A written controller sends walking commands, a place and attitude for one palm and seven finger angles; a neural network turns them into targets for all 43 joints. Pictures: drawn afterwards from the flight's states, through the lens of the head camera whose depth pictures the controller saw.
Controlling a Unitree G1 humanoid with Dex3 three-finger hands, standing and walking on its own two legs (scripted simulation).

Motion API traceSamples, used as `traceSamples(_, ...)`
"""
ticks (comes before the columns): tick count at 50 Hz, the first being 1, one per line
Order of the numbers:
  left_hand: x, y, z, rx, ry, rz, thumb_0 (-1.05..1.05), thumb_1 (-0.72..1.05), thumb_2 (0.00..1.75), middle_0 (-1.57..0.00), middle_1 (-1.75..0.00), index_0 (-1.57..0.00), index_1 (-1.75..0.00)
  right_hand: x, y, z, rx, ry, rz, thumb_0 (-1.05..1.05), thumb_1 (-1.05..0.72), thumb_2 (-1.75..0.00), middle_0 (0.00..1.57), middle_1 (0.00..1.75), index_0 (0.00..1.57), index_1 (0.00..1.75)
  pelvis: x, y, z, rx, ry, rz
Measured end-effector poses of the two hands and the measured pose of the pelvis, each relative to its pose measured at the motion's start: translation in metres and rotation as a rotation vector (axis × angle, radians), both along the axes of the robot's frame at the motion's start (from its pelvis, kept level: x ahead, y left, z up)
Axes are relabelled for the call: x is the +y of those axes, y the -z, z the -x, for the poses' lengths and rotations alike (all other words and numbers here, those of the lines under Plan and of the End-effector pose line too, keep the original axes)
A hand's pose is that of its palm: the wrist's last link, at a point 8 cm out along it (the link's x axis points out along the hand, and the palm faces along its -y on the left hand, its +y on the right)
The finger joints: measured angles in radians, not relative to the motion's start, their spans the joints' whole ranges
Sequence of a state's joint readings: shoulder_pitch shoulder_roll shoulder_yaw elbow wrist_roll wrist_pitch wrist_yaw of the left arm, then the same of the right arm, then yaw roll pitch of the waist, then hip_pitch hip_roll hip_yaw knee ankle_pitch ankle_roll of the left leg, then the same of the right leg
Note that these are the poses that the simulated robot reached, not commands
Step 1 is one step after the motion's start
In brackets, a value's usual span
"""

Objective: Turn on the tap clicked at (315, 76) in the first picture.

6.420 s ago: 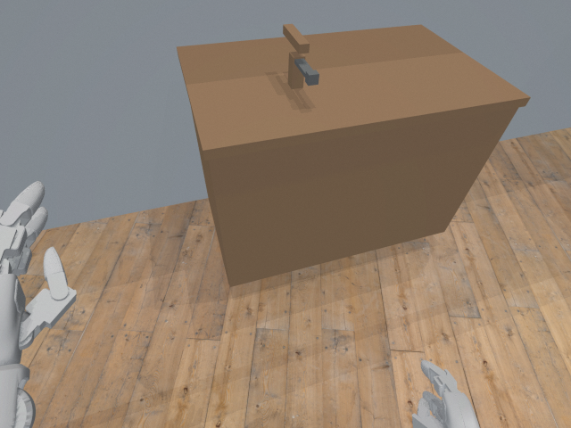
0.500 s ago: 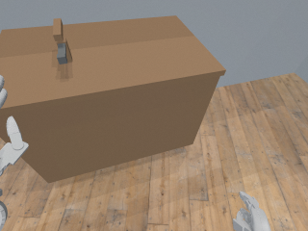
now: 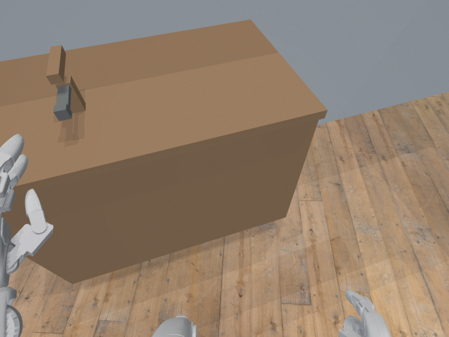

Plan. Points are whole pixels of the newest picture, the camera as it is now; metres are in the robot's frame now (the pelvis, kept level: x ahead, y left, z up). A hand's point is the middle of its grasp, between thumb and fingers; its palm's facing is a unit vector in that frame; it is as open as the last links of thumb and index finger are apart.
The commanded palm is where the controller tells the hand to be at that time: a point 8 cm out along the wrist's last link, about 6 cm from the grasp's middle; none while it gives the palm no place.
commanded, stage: take the last steps up to it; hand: left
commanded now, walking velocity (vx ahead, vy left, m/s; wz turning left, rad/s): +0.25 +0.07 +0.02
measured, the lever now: (62, 112) +0.56 +0.41 +0.05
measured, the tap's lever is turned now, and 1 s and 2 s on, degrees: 0 0 0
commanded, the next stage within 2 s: come to a stop and stand still in 0.56 s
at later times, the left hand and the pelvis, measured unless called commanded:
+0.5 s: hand (71, 171) +0.30 +0.23 +0.18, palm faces +0.39 -0.78 -0.49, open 7.5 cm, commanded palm +0.25 +0.27 +0.18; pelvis +0.09 +0.00 -0.01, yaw -1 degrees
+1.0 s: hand (69, 154) +0.34 +0.25 +0.17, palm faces +0.40 -0.83 -0.39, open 7.5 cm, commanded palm +0.28 +0.28 +0.18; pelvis +0.11 +0.01 +0.00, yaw -1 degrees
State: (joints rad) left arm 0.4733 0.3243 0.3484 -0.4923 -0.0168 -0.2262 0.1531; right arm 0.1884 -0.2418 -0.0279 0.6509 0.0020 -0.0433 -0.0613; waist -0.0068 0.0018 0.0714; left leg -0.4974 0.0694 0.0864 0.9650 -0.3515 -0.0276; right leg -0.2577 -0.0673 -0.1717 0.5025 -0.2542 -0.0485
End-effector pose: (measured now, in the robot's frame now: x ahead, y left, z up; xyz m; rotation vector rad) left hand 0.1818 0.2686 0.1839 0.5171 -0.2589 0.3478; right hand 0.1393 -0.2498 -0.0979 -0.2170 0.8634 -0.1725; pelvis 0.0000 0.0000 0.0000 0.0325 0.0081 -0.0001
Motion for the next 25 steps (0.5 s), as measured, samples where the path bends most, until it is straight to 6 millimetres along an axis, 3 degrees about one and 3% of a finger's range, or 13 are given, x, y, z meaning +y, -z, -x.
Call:
traceSamples(6, 0.012, -0.006, -0.02, -0.036, 0.025, -0.019, 0.02, 0.88, 0.9, -0.22, -0.31, -0.21, -0.3, -0.012, -0.022, -0.029, -0.049, 0.02, 0.09, 0.01, -0.91, -0.9, 0.2, 0.3, 0.2, 0.3, 0.009, 0.001, -0.027, -0.001, 0.004, 0.009)
traceSamples(9, 0.025, -0.004, -0.033, -0.101, 0.028, -0.021, 0.02, 0.88, 0.9, -0.22, -0.31, -0.21, -0.3, -0.004, -0.022, -0.048, -0.088, 0.029, 0.111, 0.01, -0.91, -0.9, 0.2, 0.3, 0.2, 0.3, 0.019, 0.011, -0.042, -0.016, 0.011, 0.021)
traceSamples(13, 0.036, 0.0, -0.056, -0.125, 0.011, -0.001, 0.02, 0.88, 0.9, -0.21, -0.31, -0.21, -0.3, 0.023, -0.02, -0.07, -0.121, 0.023, 0.053, 0.01, -0.91, -0.9, 0.2, 0.3, 0.2, 0.3, 0.022, 0.012, -0.054, -0.02, 0.01, 0.019)
traceSamples(20, 0.014, -0.011, -0.072, -0.076, 0.052, -0.014, 0.02, 0.89, 0.9, -0.21, -0.31, -0.21, -0.3, 0.065, -0.013, -0.09, -0.124, -0.037, -0.104, 0.01, -0.9, -0.9, 0.21, 0.3, 0.2, 0.3, 0.013, 0.003, -0.073, 0.0, 0.02, 0.032)
traceSamples(25, -0.002, -0.01, -0.08, -0.037, 0.016, -0.082, 0.02, 0.88, 0.9, -0.21, -0.31, -0.21, -0.3, 0.061, 0.009, -0.101, -0.092, -0.059, -0.16, 0.01, -0.9, -0.9, 0.21, 0.3, 0.2, 0.3, -0.005, 0.012, -0.088, -0.011, 0.018, 0.02)
